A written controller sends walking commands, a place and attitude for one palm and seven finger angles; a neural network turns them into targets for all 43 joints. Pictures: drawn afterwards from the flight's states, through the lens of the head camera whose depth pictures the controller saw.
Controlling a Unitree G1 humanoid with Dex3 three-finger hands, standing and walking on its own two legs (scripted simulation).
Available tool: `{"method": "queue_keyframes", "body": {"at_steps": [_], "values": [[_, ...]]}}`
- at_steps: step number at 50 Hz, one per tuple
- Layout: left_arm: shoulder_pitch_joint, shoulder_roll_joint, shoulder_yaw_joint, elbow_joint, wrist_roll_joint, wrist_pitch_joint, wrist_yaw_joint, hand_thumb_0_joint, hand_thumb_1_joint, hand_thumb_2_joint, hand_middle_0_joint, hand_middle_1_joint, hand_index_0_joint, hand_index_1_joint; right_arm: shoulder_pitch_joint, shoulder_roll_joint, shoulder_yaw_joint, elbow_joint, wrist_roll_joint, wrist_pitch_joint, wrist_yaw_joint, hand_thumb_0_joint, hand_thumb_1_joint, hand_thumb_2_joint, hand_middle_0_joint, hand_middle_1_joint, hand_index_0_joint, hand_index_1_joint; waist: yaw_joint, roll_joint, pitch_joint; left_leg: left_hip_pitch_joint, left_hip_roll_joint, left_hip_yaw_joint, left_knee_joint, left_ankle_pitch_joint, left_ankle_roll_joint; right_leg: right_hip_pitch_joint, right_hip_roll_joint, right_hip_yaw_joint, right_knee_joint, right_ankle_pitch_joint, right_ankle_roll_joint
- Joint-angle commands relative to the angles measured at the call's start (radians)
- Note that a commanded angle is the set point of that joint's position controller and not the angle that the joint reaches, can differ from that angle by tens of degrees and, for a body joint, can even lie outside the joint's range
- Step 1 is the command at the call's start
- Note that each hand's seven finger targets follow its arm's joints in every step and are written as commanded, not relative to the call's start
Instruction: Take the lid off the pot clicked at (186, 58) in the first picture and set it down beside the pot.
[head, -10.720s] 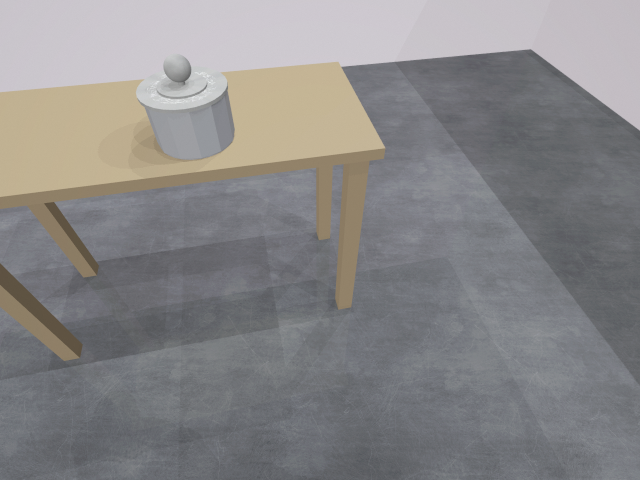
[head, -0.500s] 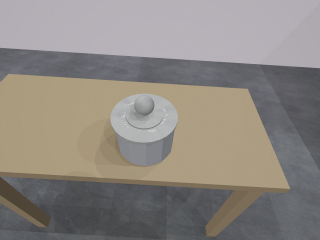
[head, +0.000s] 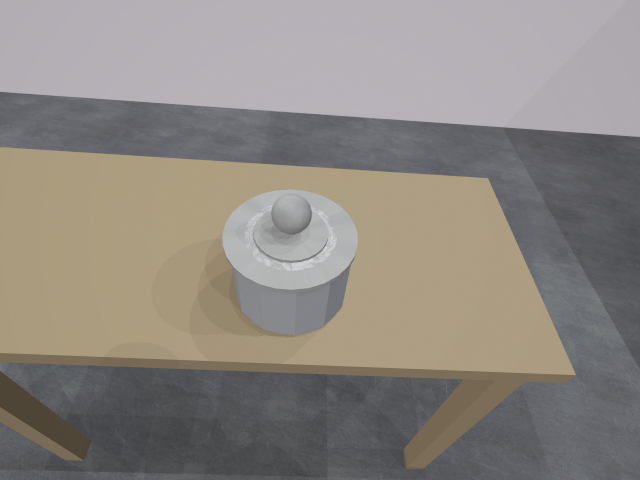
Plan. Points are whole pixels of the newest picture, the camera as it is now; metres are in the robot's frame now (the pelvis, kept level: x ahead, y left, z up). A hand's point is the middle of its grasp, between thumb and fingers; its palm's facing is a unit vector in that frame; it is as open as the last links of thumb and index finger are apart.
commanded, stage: look again from close up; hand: left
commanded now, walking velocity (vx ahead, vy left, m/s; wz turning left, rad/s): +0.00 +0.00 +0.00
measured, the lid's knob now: (291, 213) +0.41 +0.07 +0.12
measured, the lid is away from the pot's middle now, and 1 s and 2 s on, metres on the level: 0.00 0.00 0.00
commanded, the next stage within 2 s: shuffle to correct the standing spot in 1.16 s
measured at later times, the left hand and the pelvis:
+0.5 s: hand out of the picture -0.03 +0.13 -0.18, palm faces +0.04 -0.99 -0.12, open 7.4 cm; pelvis +0.00 -0.01 +0.00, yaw +0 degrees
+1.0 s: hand out of the picture -0.02 +0.11 -0.18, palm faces +0.05 -0.99 -0.12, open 7.4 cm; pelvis +0.01 -0.03 +0.00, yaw +0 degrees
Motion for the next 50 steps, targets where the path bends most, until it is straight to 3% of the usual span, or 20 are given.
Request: {"method": "queue_keyframes", "body": {"at_steps": [1,4,6,8,9,11,12,16,26,39,42,50], "values": [[0.092,0.057,0.002,-0.010,0.003,-0.011,0.003,0.000,0.900,0.900,-0.200,-0.300,-0.200,-0.300,0.065,-0.119,-0.020,-0.014,0.005,-0.018,-0.005,0.000,-0.900,-0.900,0.200,0.300,0.200,0.300,0.003,0.024,0.050,-0.013,0.255,-0.263,-0.153,0.140,-0.185,-0.062,-0.019,0.023,-0.031,0.047,-0.041],[0.090,0.057,0.003,-0.004,0.004,-0.012,0.002,0.000,0.900,0.900,-0.200,-0.300,-0.200,-0.300,0.075,-0.105,-0.019,-0.001,0.008,-0.020,-0.005,0.000,-0.900,-0.900,0.200,0.300,0.200,0.300,0.004,0.039,0.066,-0.024,0.252,-0.258,-0.156,0.144,-0.157,-0.064,-0.016,0.017,-0.034,0.053,-0.039],[0.101,0.046,0.002,0.005,0.003,-0.013,0.004,0.000,0.900,0.900,-0.200,-0.300,-0.200,-0.300,0.083,-0.098,-0.020,0.009,0.007,-0.020,-0.005,0.000,-0.900,-0.900,0.200,0.300,0.200,0.300,0.004,0.044,0.065,-0.024,0.254,-0.261,-0.164,0.101,-0.177,-0.067,-0.018,0.022,-0.036,0.044,-0.038],[0.100,0.042,0.001,0.010,0.004,-0.014,0.004,0.000,0.900,0.900,-0.200,-0.300,-0.200,-0.300,0.096,-0.091,-0.020,0.018,0.008,-0.020,-0.006,0.000,-0.900,-0.900,0.200,0.300,0.200,0.300,0.000,0.053,0.061,-0.018,0.254,-0.262,-0.170,0.110,-0.173,-0.071,-0.017,0.018,-0.029,0.051,-0.036],[0.104,0.044,0.002,0.013,0.004,-0.015,0.003,0.000,0.900,0.900,-0.200,-0.300,-0.200,-0.300,0.095,-0.087,-0.020,0.021,0.009,-0.022,-0.005,0.000,-0.900,-0.900,0.200,0.300,0.200,0.300,0.008,0.037,0.062,-0.024,0.255,-0.260,-0.162,0.117,-0.154,-0.066,-0.017,0.017,-0.038,0.056,-0.036],[0.108,0.031,0.001,0.020,0.004,-0.016,0.005,0.000,0.900,0.900,-0.200,-0.300,-0.200,-0.300,0.098,-0.081,-0.021,0.026,0.008,-0.022,-0.006,0.000,-0.900,-0.900,0.200,0.300,0.200,0.300,0.003,0.039,0.063,-0.024,0.254,-0.256,-0.164,0.092,-0.153,-0.069,-0.020,0.023,-0.040,0.057,-0.036],[0.108,0.028,0.000,0.024,0.005,-0.016,0.004,0.000,0.900,0.900,-0.200,-0.300,-0.200,-0.300,0.105,-0.078,-0.020,0.032,0.008,-0.022,-0.007,0.000,-0.900,-0.900,0.200,0.300,0.200,0.300,0.000,0.049,0.071,-0.030,0.253,-0.259,-0.173,0.071,-0.171,-0.073,-0.018,0.022,-0.038,0.051,-0.036],[0.116,0.018,0.001,0.032,0.006,-0.018,0.004,0.000,0.900,0.900,-0.200,-0.300,-0.200,-0.300,0.108,-0.068,-0.021,0.037,0.008,-0.024,-0.006,0.000,-0.900,-0.900,0.200,0.300,0.200,0.300,0.003,0.039,0.078,-0.045,0.250,-0.257,-0.172,0.048,-0.145,-0.073,-0.018,0.026,-0.043,0.059,-0.037],[0.126,-0.001,0.000,0.045,0.004,-0.023,0.006,0.000,0.900,0.900,-0.200,-0.300,-0.200,-0.300,0.123,-0.051,-0.022,0.050,0.008,-0.031,-0.011,0.000,-0.900,-0.900,0.200,0.300,0.200,0.300,-0.001,0.033,0.059,-0.005,0.248,-0.234,-0.133,0.179,-0.134,-0.074,-0.021,0.029,-0.049,0.097,-0.034],[0.117,-0.001,-0.001,0.045,0.003,-0.026,0.005,0.000,0.900,0.900,-0.200,-0.300,-0.200,-0.300,0.124,-0.036,-0.021,0.057,0.010,-0.034,-0.010,0.000,-0.900,-0.900,0.200,0.300,0.200,0.300,0.001,0.013,0.061,-0.020,0.241,-0.216,-0.106,0.199,-0.107,-0.049,-0.022,0.035,-0.071,0.121,-0.035],[0.120,-0.004,0.000,0.048,0.003,-0.027,0.005,0.000,0.900,0.900,-0.200,-0.300,-0.200,-0.300,0.121,-0.036,-0.020,0.059,0.009,-0.034,-0.010,0.000,-0.900,-0.900,0.200,0.300,0.200,0.300,-0.001,0.045,0.059,-0.010,0.239,-0.213,-0.109,0.175,-0.109,-0.056,-0.027,0.039,-0.074,0.114,-0.035],[0.113,-0.004,-0.001,0.049,0.002,-0.028,0.005,0.000,0.900,0.900,-0.200,-0.300,-0.200,-0.300,0.123,-0.038,-0.019,0.060,0.010,-0.038,-0.013,0.000,-0.900,-0.900,0.200,0.300,0.200,0.300,0.000,0.026,0.055,-0.001,0.241,-0.212,-0.096,0.262,-0.107,-0.042,-0.028,0.035,-0.074,0.138,-0.035]]}}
